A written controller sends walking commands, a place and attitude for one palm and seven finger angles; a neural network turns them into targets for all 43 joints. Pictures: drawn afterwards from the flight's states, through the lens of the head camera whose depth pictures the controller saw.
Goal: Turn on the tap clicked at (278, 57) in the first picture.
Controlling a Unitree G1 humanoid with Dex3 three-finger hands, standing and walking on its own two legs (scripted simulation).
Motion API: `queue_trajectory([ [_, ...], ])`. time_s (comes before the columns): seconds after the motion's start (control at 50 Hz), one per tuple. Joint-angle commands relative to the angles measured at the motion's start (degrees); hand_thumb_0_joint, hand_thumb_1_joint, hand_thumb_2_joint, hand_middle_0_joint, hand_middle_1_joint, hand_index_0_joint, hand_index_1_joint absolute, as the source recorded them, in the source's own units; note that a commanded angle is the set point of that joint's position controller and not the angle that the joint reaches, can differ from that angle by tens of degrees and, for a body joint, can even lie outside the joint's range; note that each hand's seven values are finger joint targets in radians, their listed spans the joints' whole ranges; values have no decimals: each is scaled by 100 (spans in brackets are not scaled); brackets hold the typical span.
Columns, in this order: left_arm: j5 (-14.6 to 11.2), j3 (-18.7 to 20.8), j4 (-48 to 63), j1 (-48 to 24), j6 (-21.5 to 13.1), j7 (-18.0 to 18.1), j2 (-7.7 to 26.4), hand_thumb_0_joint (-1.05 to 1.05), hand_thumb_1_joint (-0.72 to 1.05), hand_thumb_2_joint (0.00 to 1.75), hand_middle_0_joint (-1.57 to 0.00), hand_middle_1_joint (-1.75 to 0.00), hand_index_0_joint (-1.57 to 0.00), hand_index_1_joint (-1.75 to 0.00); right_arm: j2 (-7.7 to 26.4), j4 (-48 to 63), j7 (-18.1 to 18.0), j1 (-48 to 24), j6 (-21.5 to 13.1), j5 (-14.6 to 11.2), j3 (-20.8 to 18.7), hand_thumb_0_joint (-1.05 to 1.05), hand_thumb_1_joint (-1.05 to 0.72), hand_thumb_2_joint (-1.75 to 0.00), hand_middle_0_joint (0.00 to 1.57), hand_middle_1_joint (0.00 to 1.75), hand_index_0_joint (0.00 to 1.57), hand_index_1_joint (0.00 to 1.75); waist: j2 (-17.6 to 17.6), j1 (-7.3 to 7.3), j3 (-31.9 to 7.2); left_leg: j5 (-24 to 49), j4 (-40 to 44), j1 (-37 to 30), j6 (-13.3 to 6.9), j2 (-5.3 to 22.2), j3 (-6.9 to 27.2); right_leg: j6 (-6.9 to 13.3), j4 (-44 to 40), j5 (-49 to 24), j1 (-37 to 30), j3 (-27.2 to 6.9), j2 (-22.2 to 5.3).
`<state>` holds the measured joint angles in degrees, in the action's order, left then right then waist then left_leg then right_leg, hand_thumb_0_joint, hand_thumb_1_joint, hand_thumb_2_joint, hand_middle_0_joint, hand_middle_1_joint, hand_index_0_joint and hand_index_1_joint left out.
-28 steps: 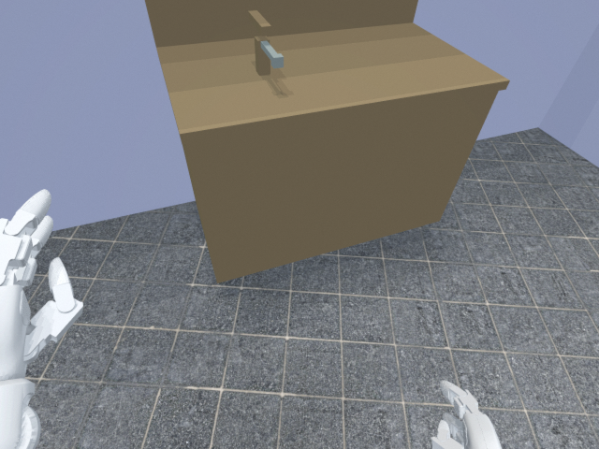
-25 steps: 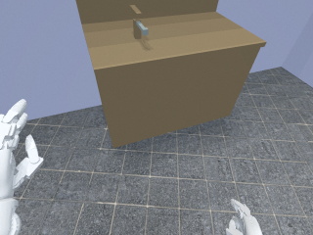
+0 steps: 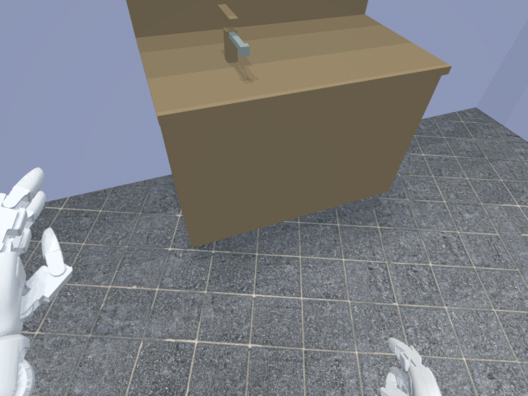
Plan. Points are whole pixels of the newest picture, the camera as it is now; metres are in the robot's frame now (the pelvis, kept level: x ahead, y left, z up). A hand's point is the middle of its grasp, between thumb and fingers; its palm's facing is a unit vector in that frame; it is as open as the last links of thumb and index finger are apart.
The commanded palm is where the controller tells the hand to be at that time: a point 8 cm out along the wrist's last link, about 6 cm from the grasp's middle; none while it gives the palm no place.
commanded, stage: walk to a spot facing it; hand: left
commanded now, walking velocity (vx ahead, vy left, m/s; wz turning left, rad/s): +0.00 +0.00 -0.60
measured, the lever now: (243, 49) +1.01 +0.13 +0.08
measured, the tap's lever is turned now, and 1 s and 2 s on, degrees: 0 0 0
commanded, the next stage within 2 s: turn to face it in 1.50 s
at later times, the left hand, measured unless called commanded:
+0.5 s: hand (143, 243) +0.25 +0.17 +0.17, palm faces +0.27 -0.88 -0.40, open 7.4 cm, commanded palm +0.20 +0.22 +0.18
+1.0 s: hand (322, 185) +0.37 -0.05 +0.16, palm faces -0.09 -0.86 -0.51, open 7.4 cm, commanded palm +0.32 +0.05 +0.18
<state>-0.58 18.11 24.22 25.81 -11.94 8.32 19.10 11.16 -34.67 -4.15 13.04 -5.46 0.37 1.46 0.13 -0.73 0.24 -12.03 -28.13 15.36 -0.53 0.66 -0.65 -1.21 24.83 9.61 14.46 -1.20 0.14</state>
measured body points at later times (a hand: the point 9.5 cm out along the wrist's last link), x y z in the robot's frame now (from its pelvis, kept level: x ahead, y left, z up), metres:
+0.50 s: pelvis -0.01 -0.03 -0.01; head +0.01 -0.04 +0.44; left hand +0.22 +0.21 +0.19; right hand +0.11 -0.29 -0.10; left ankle -0.01 +0.11 -0.71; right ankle +0.04 -0.13 -0.74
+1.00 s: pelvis +0.05 -0.12 -0.03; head +0.08 -0.16 +0.41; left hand +0.37 +0.00 +0.19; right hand +0.06 -0.39 -0.15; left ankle +0.05 +0.06 -0.64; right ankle +0.07 -0.21 -0.74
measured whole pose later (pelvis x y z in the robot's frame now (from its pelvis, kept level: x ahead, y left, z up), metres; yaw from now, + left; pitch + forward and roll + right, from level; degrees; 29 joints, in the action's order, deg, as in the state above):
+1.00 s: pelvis +0.05 -0.12 -0.03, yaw -29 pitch -1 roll +0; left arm 0.0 23.0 29.7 22.2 -14.2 7.1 23.5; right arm 11.8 -37.5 -0.5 10.3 -3.1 0.3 -0.3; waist 1.7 2.6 7.2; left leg -28.3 -77.3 25.6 1.3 9.3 -1.4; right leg 5.4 44.4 18.5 25.5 8.5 -0.1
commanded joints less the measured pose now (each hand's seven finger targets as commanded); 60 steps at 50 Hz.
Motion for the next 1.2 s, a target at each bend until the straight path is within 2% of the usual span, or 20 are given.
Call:
queue_trajectory([
  [0.0, -44, 621, 1310, -513, -390, 75, 881, 0, 90, 90, -20, -30, -20, -30, 714, 972, -56, -588, -324, -52, -322, 0, -90, -90, 20, 30, 20, 30, 458, 5, -546, -262, 849, 294, 11, 543, 279, 75, 49, -214, -369, -204, 56],
  [0.24, -104, 675, 1518, -734, -311, 68, 901, 0, 90, 90, -20, -30, -20, -30, 679, 1128, 60, -598, -216, -96, -404, 0, -90, -90, 20, 30, 20, 30, 268, -58, -613, -1180, -208, 436, -135, 1033, -64, 246, 1065, 459, 591, -793, -108],
  [0.3, -124, 811, 1497, -671, -333, 77, 1083, 0, 90, 90, -20, -30, -20, -30, 598, 1126, 100, -516, -180, 7, -441, 0, -90, -90, 20, 30, 20, 30, -1125, -50, -355, -2267, -1912, 661, 145, 74, -482, 936, -646, 2499, 1313, -3108, -996],
  [0.34, -100, 890, 1603, -685, -366, 136, 1185, 0, 90, 90, -20, -30, -20, -30, 522, 1103, 186, -703, -153, 48, -375, 0, -90, -90, 20, 30, 20, 30, -1288, -141, -267, -2154, -3061, 1620, 263, -15, -98, 1469, -1187, 2595, 595, -4204, -1453],
  [0.4, -92, 987, 1593, -433, -490, 170, 1203, 0, 90, 90, -20, -30, -20, -30, 532, 986, 215, -626, -84, 46, -308, 0, -90, -90, 20, 30, 20, 30, -973, -91, -931, -1799, -2423, 1453, 263, 49, 102, 1465, -482, 769, -261, -3261, -1033],
  [0.48, -94, 849, 1302, -379, -552, 130, 1018, 0, 90, 90, -20, -30, -20, -30, 515, 916, 191, -575, -45, 3, -259, 0, -90, -90, 20, 30, 20, 30, -749, 17, -1106, -1178, -78, -436, 109, -74, -383, 998, 21, 767, 636, -2392, -438],
  [0.52, -166, 560, 1487, -663, -645, 45, 769, 0, 90, 90, -20, -30, -20, -30, 704, 930, 87, -495, -124, -31, -336, 0, -90, -90, 20, 30, 20, 30, 513, 183, -882, -768, 1087, -2291, -200, 1023, 506, 392, 1625, 1214, 2419, -1314, 319],
  [0.54, -99, 609, 1741, -902, -722, 49, 870, 0, 90, 90, -20, -30, -20, -30, 846, 949, 60, -419, -146, -18, -418, 0, -90, -90, 20, 30, 20, 30, 1586, 180, -794, -731, 1386, -2690, -714, 2344, 2110, 112, 3378, 2180, 3553, -572, 518],
  [0.56, 42, 724, 1683, -952, -803, 66, 1022, 0, 90, 90, -20, -30, -20, -30, 750, 957, 90, -446, -186, -49, -448, 0, -90, -90, 20, 30, 20, 30, 1347, 133, -550, -214, 1342, -2468, -1130, 2805, 2337, 13, 4476, 1975, 3934, -138, 139],
  [0.62, 65, 601, 1363, -779, -682, -16, 922, 0, 90, 90, -20, -30, -20, -30, 719, 834, 208, -510, -190, -74, -422, 0, -90, -90, 20, 30, 20, 30, 1065, 132, 29, -1368, 1396, -771, -1094, 2587, 1101, -19, 5244, 1376, 3449, -73, -431],
  [0.68, 151, 411, 1292, -1089, -664, -26, 832, 0, 90, 90, -20, -30, -20, -30, 769, 761, 192, -409, -239, -49, -401, 0, -90, -90, 20, 30, 20, 30, 967, 158, 643, -381, 1394, -304, -742, 2174, 42, -68, 4446, 1022, 3055, 459, -514],
  [0.82, 76, 997, 1012, -619, -562, -43, 1293, 0, 90, 90, -20, -30, -20, -30, 669, 842, 163, -370, -316, 5, -417, 0, -90, -90, 20, 30, 20, 30, 1389, 17, -365, 1993, -700, -548, -323, 1745, -1519, 94, 1165, 607, 106, 1717, 261],
  [0.84, 66, 1018, 1125, -534, -504, -29, 1310, 0, 90, 90, -20, -30, -20, -30, 636, 819, 186, -358, -321, -41, -429, 0, -90, -90, 20, 30, 20, 30, 969, -75, -726, 1828, -1793, -7, -257, 1572, -1433, 192, 863, 403, -953, 1570, 310],
  [0.86, 96, 1086, 1306, -530, -465, -10, 1400, 0, 90, 90, -20, -30, -20, -30, 553, 822, 247, -293, -319, -110, -448, 0, -90, -90, 20, 30, 20, 30, -162, -94, -1149, 1044, -3423, 736, -124, 1188, -1469, 603, 593, 138, -1799, 440, -349],
  [0.88, 70, 1459, 1466, -467, -515, 31, 1786, 0, 90, 90, -20, -30, -20, -30, 459, 906, 268, -332, -282, -76, -445, 0, -90, -90, 20, 30, 20, 30, -1634, -3, -1636, -1851, -5033, 2343, 65, 385, -1000, 1321, 212, -1224, -2711, -2407, -1647],
  [0.9, -54, 1741, 1744, -388, -591, 100, 1911, 0, 90, 90, -20, -30, -20, -30, 518, 969, 261, -638, -255, -54, -417, 0, -90, -90, 20, 30, 20, 30, -1563, -53, -1624, -2170, -5734, 2825, 89, 478, -79, 1555, -109, -1692, -2575, -3201, -2248],
  [0.92, -72, 1678, 1908, -291, -619, 67, 1788, 0, 90, 90, -20, -30, -20, -30, 604, 899, 323, -732, -194, -53, -445, 0, -90, -90, 20, 30, 20, 30, -749, 4, -1625, -1903, -5832, 2789, 105, 715, 337, 1562, -200, -936, -2327, -3083, -2269],
  [0.98, -66, 1815, 2440, 569, -717, 108, 1797, 0, 90, 90, -20, -30, -20, -30, 593, 782, 366, -841, 1, -51, -350, 0, -90, -90, 20, 30, 20, 30, 14, 54, -1143, -1102, -5502, 2822, 219, 930, 351, 1562, -258, -585, -1333, -2049, -2007],
  [1.06, -157, 1836, 2246, 518, -661, 136, 1639, 0, 90, 90, -20, -30, -20, -30, 574, 759, 234, -699, 175, -40, -399, 0, -90, -90, 20, 30, 20, 30, -402, 215, -838, -693, -3805, 1992, 263, 1038, 107, 1288, -717, -67, -85, -838, -1691],
  [1.18, -171, 1247, 953, 354, -377, 193, 1166, 0, 90, 90, -20, -30, -20, -30, 574, 811, 57, -543, 89, -59, -408, 0, -90, -90, 20, 30, 20, 30, -620, 47, -423, -199, -1678, 1259, 75, 589, -716, 1085, -825, 552, -151, -540, -1558],
])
